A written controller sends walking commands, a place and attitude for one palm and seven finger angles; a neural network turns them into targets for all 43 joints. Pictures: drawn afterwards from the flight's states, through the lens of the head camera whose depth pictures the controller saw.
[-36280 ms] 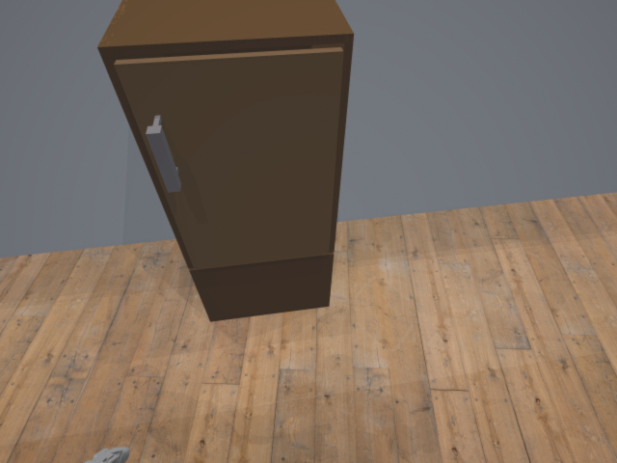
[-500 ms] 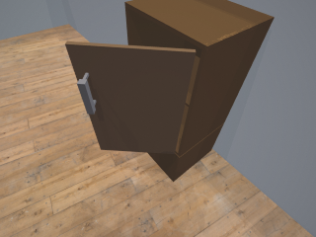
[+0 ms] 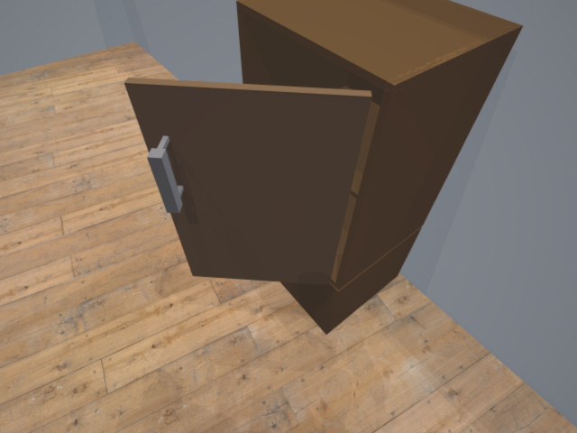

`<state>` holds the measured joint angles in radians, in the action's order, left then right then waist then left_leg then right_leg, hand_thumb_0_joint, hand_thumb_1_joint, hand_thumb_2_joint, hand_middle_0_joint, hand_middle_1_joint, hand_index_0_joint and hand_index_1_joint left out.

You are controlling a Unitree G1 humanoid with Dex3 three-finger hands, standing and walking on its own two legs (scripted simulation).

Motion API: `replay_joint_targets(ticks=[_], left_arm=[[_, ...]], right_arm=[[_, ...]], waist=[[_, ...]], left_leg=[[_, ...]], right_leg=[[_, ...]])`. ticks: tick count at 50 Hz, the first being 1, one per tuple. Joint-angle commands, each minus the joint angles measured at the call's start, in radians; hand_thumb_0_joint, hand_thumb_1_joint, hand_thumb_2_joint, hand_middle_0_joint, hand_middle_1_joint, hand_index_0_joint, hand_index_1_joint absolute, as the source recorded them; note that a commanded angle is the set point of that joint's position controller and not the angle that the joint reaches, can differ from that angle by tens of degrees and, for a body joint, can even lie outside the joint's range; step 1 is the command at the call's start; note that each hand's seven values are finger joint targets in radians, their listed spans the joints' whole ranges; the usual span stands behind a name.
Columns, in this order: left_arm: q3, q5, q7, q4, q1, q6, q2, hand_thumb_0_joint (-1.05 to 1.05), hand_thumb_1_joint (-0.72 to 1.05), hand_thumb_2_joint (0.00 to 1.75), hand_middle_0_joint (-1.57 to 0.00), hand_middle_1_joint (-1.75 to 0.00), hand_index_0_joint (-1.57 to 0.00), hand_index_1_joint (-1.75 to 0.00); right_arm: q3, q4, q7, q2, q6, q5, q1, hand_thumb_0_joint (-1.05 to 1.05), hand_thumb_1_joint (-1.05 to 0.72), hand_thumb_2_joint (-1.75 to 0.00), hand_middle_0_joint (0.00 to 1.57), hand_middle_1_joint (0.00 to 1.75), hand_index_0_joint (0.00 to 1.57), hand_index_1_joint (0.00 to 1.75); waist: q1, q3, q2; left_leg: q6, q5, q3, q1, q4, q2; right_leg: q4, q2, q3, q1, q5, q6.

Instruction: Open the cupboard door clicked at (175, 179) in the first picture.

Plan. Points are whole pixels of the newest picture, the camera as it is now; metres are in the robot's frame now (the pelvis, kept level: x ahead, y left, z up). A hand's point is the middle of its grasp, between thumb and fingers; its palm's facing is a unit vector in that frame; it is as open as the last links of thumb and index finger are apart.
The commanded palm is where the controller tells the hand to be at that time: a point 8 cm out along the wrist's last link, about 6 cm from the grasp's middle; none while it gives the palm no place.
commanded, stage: shuffle to correct the standing spot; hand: left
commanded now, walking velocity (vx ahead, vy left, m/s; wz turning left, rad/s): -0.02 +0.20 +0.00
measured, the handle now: (169, 175) +0.54 +0.27 +0.02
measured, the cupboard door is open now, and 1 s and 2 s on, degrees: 48 48 48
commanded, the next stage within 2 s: come to a stop and stand still in 0.08 s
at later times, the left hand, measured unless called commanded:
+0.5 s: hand out of the picture +0.02 +0.24 -0.17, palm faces +0.01 -0.98 -0.19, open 7.4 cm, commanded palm none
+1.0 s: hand out of the picture +0.00 +0.20 -0.18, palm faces +0.01 -0.98 -0.19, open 7.3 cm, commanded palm none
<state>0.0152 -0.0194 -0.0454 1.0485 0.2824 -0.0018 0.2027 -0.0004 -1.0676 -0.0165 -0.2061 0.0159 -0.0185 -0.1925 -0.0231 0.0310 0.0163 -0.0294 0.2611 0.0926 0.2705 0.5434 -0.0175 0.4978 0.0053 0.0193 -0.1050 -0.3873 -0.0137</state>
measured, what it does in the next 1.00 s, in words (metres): steps on the spot: right foot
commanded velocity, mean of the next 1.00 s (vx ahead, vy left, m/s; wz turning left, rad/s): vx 0.01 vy -0.02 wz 0.00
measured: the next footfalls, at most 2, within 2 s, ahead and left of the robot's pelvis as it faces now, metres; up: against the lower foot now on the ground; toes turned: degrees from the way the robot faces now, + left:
right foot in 0.66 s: -0.02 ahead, -0.07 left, +0.00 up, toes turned +0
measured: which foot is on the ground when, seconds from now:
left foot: down 0.00-1.00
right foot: down 0.00-0.16, up 0.18-0.64, down 0.66-1.00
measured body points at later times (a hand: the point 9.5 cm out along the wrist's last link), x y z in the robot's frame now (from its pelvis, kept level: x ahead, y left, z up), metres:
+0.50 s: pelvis -0.01 +0.06 +0.01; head +0.00 +0.08 +0.46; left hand +0.02 +0.29 -0.16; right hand +0.01 -0.17 -0.14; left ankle +0.03 +0.11 -0.73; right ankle -0.06 -0.07 -0.70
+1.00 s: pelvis +0.00 +0.03 +0.00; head +0.01 +0.03 +0.45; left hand +0.00 +0.25 -0.16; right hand -0.01 -0.17 -0.16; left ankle +0.03 +0.11 -0.73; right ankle -0.06 -0.07 -0.73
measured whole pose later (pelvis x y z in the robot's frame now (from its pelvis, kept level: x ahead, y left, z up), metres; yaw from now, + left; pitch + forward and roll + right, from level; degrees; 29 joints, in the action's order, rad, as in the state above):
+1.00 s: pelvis +0.00 +0.03 +0.00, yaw +1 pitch +0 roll +0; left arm -0.03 -0.01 -0.05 1.08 0.32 0.02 0.13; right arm -0.03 -1.10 -0.02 -0.13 0.00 -0.03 -0.32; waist 0.02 0.01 -0.02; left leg -0.07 0.25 0.10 0.30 0.55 -0.02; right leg 0.51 -0.01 0.05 -0.13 -0.38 -0.02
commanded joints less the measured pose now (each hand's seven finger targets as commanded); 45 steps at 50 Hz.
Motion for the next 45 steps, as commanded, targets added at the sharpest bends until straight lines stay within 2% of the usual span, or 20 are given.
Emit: replay_joint_targets(ticks=[1,3,5,6,7,8,10,12,15,20,29,31,32,33,34,35,37,39,41,45], left_arm=[[0.058,-0.009,-0.019,-0.035,0.136,-0.001,0.198,0.0,0.9,0.9,-0.2,-0.3,-0.2,-0.3],[0.063,-0.014,-0.021,-0.051,0.117,-0.001,0.205,0.0,0.9,0.9,-0.2,-0.3,-0.2,-0.3],[0.064,-0.008,-0.012,-0.083,0.023,-0.003,0.21,0.0,0.9,0.9,-0.2,-0.3,-0.2,-0.3],[0.06,-0.004,-0.007,-0.108,-0.014,-0.006,0.188,0.0,0.9,0.9,-0.2,-0.3,-0.2,-0.3],[0.054,0.008,-0.001,-0.133,-0.027,-0.01,0.139,0.0,0.9,0.9,-0.2,-0.3,-0.2,-0.3],[0.051,0.006,-0.01,-0.137,-0.029,-0.021,0.11,0.0,0.9,0.9,-0.2,-0.3,-0.2,-0.3],[0.052,0.0,-0.011,-0.123,-0.022,-0.037,0.104,0.0,0.9,0.9,-0.2,-0.3,-0.2,-0.3],[0.041,-0.014,0.003,-0.092,0.014,-0.037,0.064,0.0,0.9,0.9,-0.2,-0.3,-0.2,-0.3],[0.033,-0.015,0.011,-0.073,0.069,-0.038,0.05,0.0,0.9,0.9,-0.2,-0.3,-0.2,-0.3],[0.019,-0.012,0.018,-0.065,0.041,-0.033,0.035,0.0,0.9,0.9,-0.2,-0.3,-0.2,-0.3],[0.013,-0.003,0.021,-0.023,0.055,-0.023,0.011,0.0,0.9,0.9,-0.2,-0.3,-0.2,-0.3],[0.011,-0.002,0.017,-0.002,0.086,-0.014,0.012,0.0,0.9,0.9,-0.2,-0.3,-0.2,-0.3],[-0.005,-0.022,-0.016,0.027,0.169,-0.003,0.045,0.0,0.9,0.9,-0.2,-0.3,-0.2,-0.3],[-0.006,-0.013,-0.012,-0.025,0.13,0.004,0.075,0.0,0.9,0.9,-0.2,-0.3,-0.2,-0.3],[-0.004,-0.008,-0.011,-0.046,0.051,0.013,0.09,0.0,0.9,0.9,-0.2,-0.3,-0.2,-0.3],[-0.006,0.001,-0.007,-0.067,0.004,0.021,0.111,0.0,0.9,0.9,-0.2,-0.3,-0.2,-0.3],[-0.007,0.01,-0.006,-0.068,-0.001,0.047,0.077,0.0,0.9,0.9,-0.2,-0.3,-0.2,-0.3],[-0.014,0.011,-0.006,-0.051,0.028,0.042,0.045,0.0,0.9,0.9,-0.2,-0.3,-0.2,-0.3],[-0.015,0.004,-0.007,-0.027,0.071,0.033,0.023,0.0,0.9,0.9,-0.2,-0.3,-0.2,-0.3],[-0.023,0.007,-0.006,0.0,0.102,0.036,0.014,0.0,0.9,0.9,-0.2,-0.3,-0.2,-0.3]], right_arm=[[0.034,0.117,-0.008,-0.084,-0.002,0.001,0.038,0.0,-0.9,-0.9,0.2,0.3,0.2,0.3],[0.038,0.141,-0.005,-0.081,0.0,0.004,0.048,0.0,-0.9,-0.9,0.2,0.3,0.2,0.3],[0.045,0.117,-0.003,-0.081,-0.003,0.006,-0.066,0.0,-0.9,-0.9,0.2,0.3,0.2,0.3],[0.055,0.092,-0.003,-0.118,-0.01,0.0,-0.154,0.0,-0.9,-0.9,0.2,0.3,0.2,0.3],[0.068,0.088,-0.004,-0.188,-0.011,-0.008,-0.204,0.0,-0.9,-0.9,0.2,0.3,0.2,0.3],[0.067,0.1,-0.004,-0.202,-0.001,0.004,-0.185,0.0,-0.9,-0.9,0.2,0.3,0.2,0.3],[0.052,0.155,0.0,-0.141,-0.001,0.003,-0.068,0.0,-0.9,-0.9,0.2,0.3,0.2,0.3],[0.039,0.168,-0.001,-0.108,-0.015,-0.007,-0.02,0.0,-0.9,-0.9,0.2,0.3,0.2,0.3],[0.04,0.147,-0.006,-0.107,-0.034,-0.004,-0.044,0.0,-0.9,-0.9,0.2,0.3,0.2,0.3],[0.04,0.085,-0.015,-0.082,-0.038,-0.004,-0.124,0.0,-0.9,-0.9,0.2,0.3,0.2,0.3],[0.05,0.013,-0.015,-0.089,-0.031,-0.007,-0.174,0.0,-0.9,-0.9,0.2,0.3,0.2,0.3],[0.045,-0.002,-0.013,-0.069,-0.03,-0.001,-0.162,0.0,-0.9,-0.9,0.2,0.3,0.2,0.3],[0.047,0.08,-0.006,-0.123,-0.016,0.006,-0.062,0.0,-0.9,-0.9,0.2,0.3,0.2,0.3],[0.032,0.104,0.014,-0.055,-0.003,0.0,-0.05,0.0,-0.9,-0.9,0.2,0.3,0.2,0.3],[0.036,0.086,0.018,-0.028,0.001,-0.008,-0.104,0.0,-0.9,-0.9,0.2,0.3,0.2,0.3],[0.029,0.066,0.024,-0.016,-0.002,-0.01,-0.178,0.0,-0.9,-0.9,0.2,0.3,0.2,0.3],[0.016,0.047,0.023,-0.005,-0.018,-0.009,-0.223,0.0,-0.9,-0.9,0.2,0.3,0.2,0.3],[0.013,0.053,0.013,-0.033,-0.032,-0.006,-0.21,0.0,-0.9,-0.9,0.2,0.3,0.2,0.3],[0.007,0.047,0.006,-0.037,-0.037,-0.005,-0.181,0.0,-0.9,-0.9,0.2,0.3,0.2,0.3],[0.002,0.036,-0.002,-0.031,-0.041,0.004,-0.16,0.0,-0.9,-0.9,0.2,0.3,0.2,0.3]], waist=[[-0.043,0.015,0.144],[-0.033,0.045,0.15],[0.05,0.013,0.13],[0.086,-0.03,0.022],[0.087,-0.074,-0.224],[0.072,-0.095,-0.245],[0.041,-0.016,-0.126],[0.005,0.027,-0.007],[0.002,-0.004,-0.033],[0.043,-0.05,-0.058],[0.045,-0.024,-0.095],[0.024,-0.006,-0.068],[-0.01,0.127,0.031],[-0.002,0.109,0.081],[0.069,0.112,0.034],[0.105,0.02,-0.021],[0.102,-0.052,-0.046],[0.076,-0.024,-0.048],[0.045,0.028,-0.129],[0.033,0.083,0.013]], left_leg=[[0.037,0.13,-0.021,0.214,0.147,0.038],[0.037,0.194,-0.044,0.22,0.14,0.047],[0.029,-0.011,-0.015,-0.03,-0.054,0.026],[-0.011,-0.292,-0.084,-0.196,-0.094,0.087],[-0.139,-0.605,-0.33,-0.281,-0.139,0.287],[-0.222,-0.609,-0.332,-0.171,-0.203,0.352],[-0.227,-0.178,-0.307,0.006,-0.279,0.331],[-0.187,-0.036,-0.297,0.11,-0.322,0.291],[-0.151,0.072,-0.263,0.077,-0.369,0.253],[-0.142,0.173,-0.325,-0.074,-0.401,0.285],[-0.102,0.158,-0.311,-0.083,-0.39,0.248],[-0.07,0.117,-0.262,-0.035,-0.347,0.212],[0.001,0.089,-0.088,0.067,-0.202,0.13],[0.023,0.215,-0.059,0.129,-0.056,0.069],[0.032,0.126,-0.046,0.062,0.047,0.048],[0.027,0.075,-0.03,-0.037,0.091,0.048],[0.007,-0.018,-0.074,-0.05,0.033,0.069],[-0.021,-0.011,-0.134,-0.02,-0.042,0.112],[-0.049,0.007,-0.201,0.044,-0.121,0.141],[-0.041,-0.023,-0.165,0.056,-0.121,0.122]], right_leg=[[-0.038,0.364,-0.271,0.121,0.877,-0.177],[-0.02,0.385,-0.281,0.077,0.902,-0.195],[0.096,0.306,-0.171,-0.09,0.872,-0.13],[0.249,0.197,-0.083,-0.211,0.669,-0.072],[0.486,0.047,0.047,-0.368,0.028,0.003],[0.661,0.013,-0.013,-0.354,-0.289,0.0],[0.734,0.071,-0.031,-0.362,-0.213,-0.013],[0.716,0.081,-0.031,-0.324,-0.084,0.0],[0.592,0.076,-0.022,-0.3,0.004,0.012],[0.361,0.06,-0.025,-0.299,-0.042,0.012],[0.064,0.023,0.0,-0.183,-0.052,-0.011],[-0.113,0.029,0.003,-0.089,0.063,-0.016],[-0.113,0.027,0.016,-0.135,0.093,-0.024],[-0.242,0.089,-0.099,-0.224,-0.226,-0.054],[-0.27,0.161,-0.179,-0.328,-0.301,-0.1],[-0.233,0.172,-0.147,-0.338,-0.234,-0.107],[-0.136,0.115,-0.102,-0.213,-0.026,-0.098],[-0.082,0.074,-0.068,-0.199,-0.024,-0.076],[-0.045,0.044,-0.03,-0.161,0.007,-0.056],[-0.1,0.067,-0.061,-0.151,0.08,-0.051]])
